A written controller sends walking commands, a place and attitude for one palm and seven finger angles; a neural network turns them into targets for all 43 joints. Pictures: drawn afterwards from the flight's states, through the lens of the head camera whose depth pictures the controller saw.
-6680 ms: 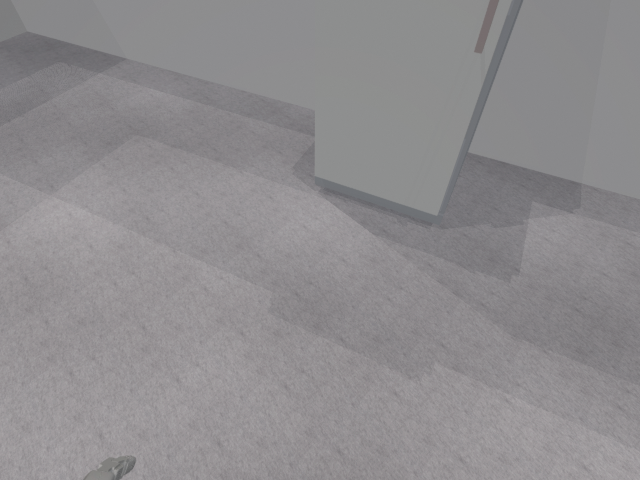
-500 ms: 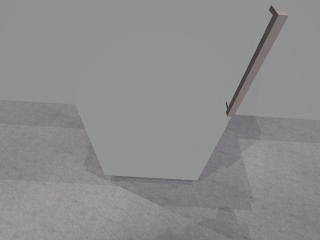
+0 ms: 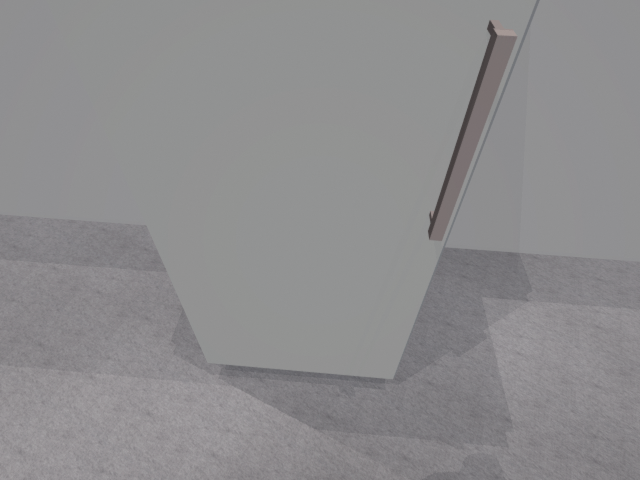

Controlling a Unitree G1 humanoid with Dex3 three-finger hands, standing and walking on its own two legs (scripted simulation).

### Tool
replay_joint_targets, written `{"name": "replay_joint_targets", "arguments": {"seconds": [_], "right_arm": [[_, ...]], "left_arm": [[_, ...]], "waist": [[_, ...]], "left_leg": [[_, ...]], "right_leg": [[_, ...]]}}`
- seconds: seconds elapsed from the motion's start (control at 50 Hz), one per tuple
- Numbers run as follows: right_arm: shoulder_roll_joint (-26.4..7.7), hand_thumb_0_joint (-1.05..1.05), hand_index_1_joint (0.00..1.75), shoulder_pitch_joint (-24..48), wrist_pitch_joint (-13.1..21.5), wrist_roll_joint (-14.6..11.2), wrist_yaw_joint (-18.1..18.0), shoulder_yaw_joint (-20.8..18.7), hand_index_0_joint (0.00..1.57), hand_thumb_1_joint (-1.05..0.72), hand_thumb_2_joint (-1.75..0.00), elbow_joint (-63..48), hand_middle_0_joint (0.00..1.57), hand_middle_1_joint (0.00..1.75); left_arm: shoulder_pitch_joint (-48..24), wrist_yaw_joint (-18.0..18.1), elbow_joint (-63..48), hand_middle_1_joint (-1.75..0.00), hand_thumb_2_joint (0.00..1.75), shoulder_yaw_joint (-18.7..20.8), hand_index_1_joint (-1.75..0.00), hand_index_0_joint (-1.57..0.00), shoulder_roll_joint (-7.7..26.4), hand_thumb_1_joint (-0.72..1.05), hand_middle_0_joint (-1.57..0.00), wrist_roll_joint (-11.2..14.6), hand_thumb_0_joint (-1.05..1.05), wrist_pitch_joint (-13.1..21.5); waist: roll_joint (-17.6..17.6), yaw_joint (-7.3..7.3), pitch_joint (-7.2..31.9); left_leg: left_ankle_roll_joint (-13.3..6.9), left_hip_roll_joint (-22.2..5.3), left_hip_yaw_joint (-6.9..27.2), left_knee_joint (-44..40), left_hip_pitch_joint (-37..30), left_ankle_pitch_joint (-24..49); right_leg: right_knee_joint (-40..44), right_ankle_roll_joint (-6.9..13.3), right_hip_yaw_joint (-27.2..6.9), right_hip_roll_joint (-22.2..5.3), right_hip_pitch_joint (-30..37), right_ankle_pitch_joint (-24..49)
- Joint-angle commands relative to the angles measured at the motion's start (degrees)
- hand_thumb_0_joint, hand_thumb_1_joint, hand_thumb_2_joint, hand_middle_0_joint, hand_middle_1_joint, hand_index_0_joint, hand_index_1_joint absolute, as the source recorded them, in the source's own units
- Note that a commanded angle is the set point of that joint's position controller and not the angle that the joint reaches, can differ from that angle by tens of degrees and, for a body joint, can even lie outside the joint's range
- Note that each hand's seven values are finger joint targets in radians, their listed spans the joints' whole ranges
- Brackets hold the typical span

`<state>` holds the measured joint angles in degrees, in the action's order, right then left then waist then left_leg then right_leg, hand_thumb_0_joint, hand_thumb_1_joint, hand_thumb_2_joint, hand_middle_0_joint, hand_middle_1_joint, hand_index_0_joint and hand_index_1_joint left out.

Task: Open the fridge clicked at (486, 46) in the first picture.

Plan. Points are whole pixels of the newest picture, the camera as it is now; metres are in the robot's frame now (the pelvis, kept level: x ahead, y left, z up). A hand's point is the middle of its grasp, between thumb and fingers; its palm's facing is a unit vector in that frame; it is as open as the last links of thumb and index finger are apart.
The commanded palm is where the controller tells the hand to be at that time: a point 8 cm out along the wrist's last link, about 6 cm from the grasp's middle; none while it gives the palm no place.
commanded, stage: come to a stop and stand still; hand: right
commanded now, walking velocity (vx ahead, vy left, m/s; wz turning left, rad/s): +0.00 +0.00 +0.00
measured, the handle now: (459, 148) +0.51 -0.17 +0.17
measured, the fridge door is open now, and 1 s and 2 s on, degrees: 0 0 0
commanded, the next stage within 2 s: look again from close up in 0.14 s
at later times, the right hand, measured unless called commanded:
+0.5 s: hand out of the picture +0.03 -0.14 -0.17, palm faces +0.01 +0.98 -0.21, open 7.3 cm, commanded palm none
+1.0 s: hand out of the picture +0.02 -0.12 -0.17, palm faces +0.03 +0.98 -0.19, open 7.3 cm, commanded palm none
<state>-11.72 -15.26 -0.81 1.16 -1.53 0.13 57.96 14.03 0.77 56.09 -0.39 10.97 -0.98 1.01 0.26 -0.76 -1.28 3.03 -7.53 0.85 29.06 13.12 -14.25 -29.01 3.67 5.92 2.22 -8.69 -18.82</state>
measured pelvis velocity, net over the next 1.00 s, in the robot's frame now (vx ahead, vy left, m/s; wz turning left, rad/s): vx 0.00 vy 0.06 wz -0.01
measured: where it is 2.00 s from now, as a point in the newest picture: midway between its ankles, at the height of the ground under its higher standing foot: outside the picture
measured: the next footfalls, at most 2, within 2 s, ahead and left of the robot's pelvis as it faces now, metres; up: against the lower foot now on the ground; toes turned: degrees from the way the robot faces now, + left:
none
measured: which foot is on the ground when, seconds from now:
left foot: down 0.00-1.00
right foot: down 0.00-1.00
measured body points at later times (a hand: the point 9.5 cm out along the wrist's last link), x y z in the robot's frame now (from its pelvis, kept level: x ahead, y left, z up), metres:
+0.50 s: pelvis +0.01 +0.04 +0.00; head +0.02 +0.04 +0.45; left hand +0.01 +0.26 -0.16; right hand +0.03 -0.19 -0.15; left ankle +0.01 +0.19 -0.73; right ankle -0.03 -0.07 -0.73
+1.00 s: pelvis +0.00 +0.06 +0.01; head +0.02 +0.05 +0.45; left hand +0.02 +0.28 -0.15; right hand +0.02 -0.17 -0.16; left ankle +0.01 +0.19 -0.73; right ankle -0.03 -0.07 -0.73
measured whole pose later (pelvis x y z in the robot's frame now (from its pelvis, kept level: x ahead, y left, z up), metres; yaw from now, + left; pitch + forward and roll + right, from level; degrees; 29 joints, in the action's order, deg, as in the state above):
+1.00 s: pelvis +0.00 +0.06 +0.01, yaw +0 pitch -1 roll +0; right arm -10.1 -14.9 0.4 0.8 -1.4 -0.1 61.3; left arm 14.3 1.1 63.2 0.2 9.0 -0.7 1.0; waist 1.1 -0.4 -2.9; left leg 1.7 -3.0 -1.8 27.2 12.4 -13.5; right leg -26.6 -1.2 3.6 -2.6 -8.1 -17.1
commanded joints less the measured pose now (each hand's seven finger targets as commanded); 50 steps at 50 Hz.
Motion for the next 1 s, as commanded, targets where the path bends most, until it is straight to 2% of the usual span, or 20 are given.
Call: {"name": "replay_joint_targets", "arguments": {"seconds": [0.0, 0.12, 0.22, 0.32, 0.42, 0.52, 0.6, 0.74, 0.78, 0.86, 0.98], "right_arm": [[-5.8, 0.00, 0.30, -1.8, 1.0, 0.0, -0.6, -1.0, 0.20, -0.90, -0.90, -2.2, 0.20, 0.30], [-5.5, 0.00, 0.30, -1.8, 1.0, -0.2, -0.7, -1.0, 0.20, -0.90, -0.90, -1.1, 0.20, 0.30], [-5.2, 0.00, 0.30, -1.7, 1.1, -0.2, -0.7, -1.1, 0.20, -0.90, -0.90, -0.3, 0.20, 0.30], [-4.8, 0.00, 0.30, -2.0, 1.5, -0.2, -0.8, -1.1, 0.20, -0.90, -0.90, 0.3, 0.20, 0.30], [-4.4, 0.00, 0.30, -2.2, 1.7, -0.3, -0.8, -1.1, 0.20, -0.90, -0.90, 0.7, 0.20, 0.30], [-4.4, 0.00, 0.30, -2.3, 1.9, -0.3, -0.8, -1.1, 0.20, -0.90, -0.90, 0.9, 0.20, 0.30], [-4.2, 0.00, 0.30, -2.1, 2.0, -0.3, -0.8, -1.1, 0.20, -0.90, -0.90, 1.0, 0.20, 0.30], [-4.7, 0.00, 0.30, -2.0, 2.0, -0.3, -0.6, -1.1, 0.20, -0.90, -0.90, 1.0, 0.20, 0.30], [-4.6, 0.00, 0.30, -2.0, 2.0, -0.4, -0.6, -1.2, 0.20, -0.90, -0.90, 1.1, 0.20, 0.30], [-4.8, 0.00, 0.30, -2.0, 2.1, -0.4, -0.5, -1.3, 0.20, -0.90, -0.90, 1.1, 0.20, 0.30], [-4.9, 0.00, 0.30, -2.2, 2.2, -0.4, -0.5, -1.3, 0.20, -0.90, -0.90, 1.2, 0.20, 0.30]], "left_arm": [[2.2, 0.6, -1.2, -0.30, 0.90, 1.4, -0.30, -0.20, 7.6, 0.90, -0.20, 0.0, 0.00, 0.8], [2.9, 0.6, 0.9, -0.30, 0.90, 1.4, -0.30, -0.20, 7.0, 0.90, -0.20, 0.1, 0.00, 0.7], [3.9, 0.7, 2.3, -0.30, 0.90, 1.3, -0.30, -0.20, 6.2, 0.90, -0.20, 0.2, 0.00, 0.7], [4.5, 0.7, 3.4, -0.30, 0.90, 1.5, -0.30, -0.20, 5.3, 0.90, -0.20, 0.3, 0.00, 0.7], [4.5, 0.7, 4.3, -0.30, 0.90, 1.5, -0.30, -0.20, 4.2, 0.90, -0.20, 0.3, 0.00, 0.5], [4.4, 0.8, 4.9, -0.30, 0.90, 1.6, -0.30, -0.20, 3.9, 0.90, -0.20, 0.3, 0.00, 0.5], [4.2, 0.8, 5.1, -0.30, 0.90, 1.6, -0.30, -0.20, 3.6, 0.90, -0.20, 0.3, 0.00, 0.4], [3.3, 0.7, 5.2, -0.30, 0.90, 1.5, -0.30, -0.20, 3.9, 0.90, -0.20, 0.3, 0.00, 0.3], [3.3, 0.7, 5.3, -0.30, 0.90, 1.4, -0.30, -0.20, 4.0, 0.90, -0.20, 0.2, 0.00, 0.4], [3.3, 0.7, 5.3, -0.30, 0.90, 1.5, -0.30, -0.20, 4.2, 0.90, -0.20, 0.3, 0.00, 0.4], [3.3, 0.7, 5.7, -0.30, 0.90, 1.5, -0.30, -0.20, 4.3, 0.90, -0.20, 0.3, 0.00, 0.6]], "waist": [[-2.5, 0.40, -1.1], [-1.1, 0.28, -1.6], [-1.7, 0.43, -1.5], [1.0, 0.61, -1.3], [1.1, 0.67, -1.8], [0.2, 0.79, -1.1], [1.6, 0.89, -1.4], [0.1, 0.66, -2.4], [-0.3, 0.60, -1.6], [0.9, 0.69, -1.1], [-0.4, 0.43, -0.3]], "left_leg": [[-3.2, 1.5, -1.2, -1.0, -2.5, 7.9], [-3.3, 1.0, -1.0, -1.5, -3.3, 9.3], [-3.3, 1.1, -0.8, -1.6, -3.9, 10.3], [-3.6, 0.6, -0.2, -2.3, -3.7, 12.7], [-3.8, 0.5, 0.5, -3.4, -2.8, 11.7], [-4.0, 0.7, 0.9, -3.7, -2.9, 13.4], [-4.0, 0.8, 1.1, -4.7, -2.4, 12.6], [-4.0, 0.9, 1.3, -6.0, -1.9, 9.8], [-4.0, 0.9, 1.3, -5.9, -2.4, 10.0], [-4.0, 0.8, 1.2, -6.3, -2.5, 10.2], [-4.1, 0.8, 1.0, -6.1, -3.5, 11.3]], "right_leg": [[8.6, -1.6, -8.0, -8.1, -3.3, 18.9], [8.0, -1.6, -7.0, -8.0, -3.7, 15.8], [7.7, -1.8, -6.4, -7.9, -3.8, 15.0], [6.8, -2.0, -5.7, -7.8, -3.2, 13.7], [6.6, -2.3, -5.3, -7.6, -3.3, 11.1], [6.3, -2.6, -5.1, -7.8, -2.4, 12.6], [6.5, -2.8, -5.0, -7.9, -2.2, 11.5], [7.3, -3.1, -4.9, -7.9, -3.0, 10.0], [7.4, -3.1, -5.1, -8.0, -2.9, 10.5], [7.2, -3.3, -4.9, -8.1, -2.6, 10.2], [7.6, -3.2, -5.0, -8.3, -2.5, 11.6]]}}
